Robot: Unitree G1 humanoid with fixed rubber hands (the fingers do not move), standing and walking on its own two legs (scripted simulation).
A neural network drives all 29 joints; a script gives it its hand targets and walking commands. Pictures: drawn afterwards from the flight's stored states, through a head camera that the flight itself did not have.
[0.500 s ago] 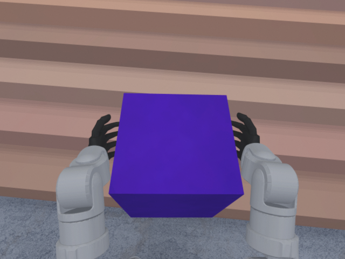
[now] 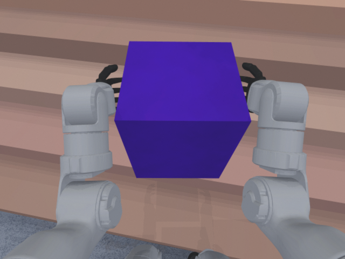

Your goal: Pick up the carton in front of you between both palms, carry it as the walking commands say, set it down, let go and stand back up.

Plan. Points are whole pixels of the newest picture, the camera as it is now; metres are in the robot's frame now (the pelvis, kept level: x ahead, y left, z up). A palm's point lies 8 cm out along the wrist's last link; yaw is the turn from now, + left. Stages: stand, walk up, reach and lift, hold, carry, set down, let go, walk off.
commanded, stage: carry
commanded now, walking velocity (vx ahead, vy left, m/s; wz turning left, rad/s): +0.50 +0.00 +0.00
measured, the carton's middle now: (178, 117) +0.40 +0.02 +0.08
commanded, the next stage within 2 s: none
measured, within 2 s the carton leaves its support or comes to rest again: neither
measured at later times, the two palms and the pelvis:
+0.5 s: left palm out of the picture +0.74 +0.14 +0.24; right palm out of the picture +0.69 -0.15 +0.24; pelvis +0.34 +0.06 +0.13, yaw -2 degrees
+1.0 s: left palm out of the picture +1.01 +0.24 +0.49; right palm out of the picture +1.07 -0.06 +0.49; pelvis +0.65 +0.02 +0.29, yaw +0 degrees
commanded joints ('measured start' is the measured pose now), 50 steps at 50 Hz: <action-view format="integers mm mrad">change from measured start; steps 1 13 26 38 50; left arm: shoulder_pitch -834 -675 -436 -635 -941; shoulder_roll -1130 -1002 -870 -987 -1120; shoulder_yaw -579 -710 -573 -605 -541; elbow -207 -320 -209 -17 -33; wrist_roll -503 -513 -208 -411 -602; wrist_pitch -3 -10 -74 12 14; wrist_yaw -248 -261 -201 -199 -268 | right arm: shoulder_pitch -724 -517 -699 -603 -594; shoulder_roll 1093 934 1209 1046 805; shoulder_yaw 557 680 866 526 346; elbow -110 -196 -304 87 140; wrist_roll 357 278 604 407 139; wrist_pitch -17 -49 -108 11 13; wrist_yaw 199 154 272 274 160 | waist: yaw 7 -39 -214 65 93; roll -98 -155 -62 -299 -91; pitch -564 -471 -512 -724 -395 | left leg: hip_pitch -436 -143 762 -238 -957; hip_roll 13 -41 272 -191 64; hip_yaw -50 230 -414 -129 -43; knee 240 -158 -906 488 622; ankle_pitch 48 54 798 120 -122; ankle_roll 13 88 212 -47 73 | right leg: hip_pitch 769 385 -668 789 827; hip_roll -342 -172 -18 -334 -348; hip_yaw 490 62 142 746 520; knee -165 -347 1261 -47 -246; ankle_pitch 503 1214 -267 1280 385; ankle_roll -182 -100 -12 -347 -220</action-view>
